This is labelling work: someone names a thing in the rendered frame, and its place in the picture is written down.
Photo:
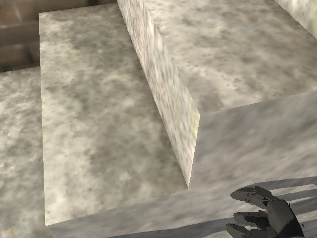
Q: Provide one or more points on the robot right hand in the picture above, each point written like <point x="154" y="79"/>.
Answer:
<point x="278" y="222"/>

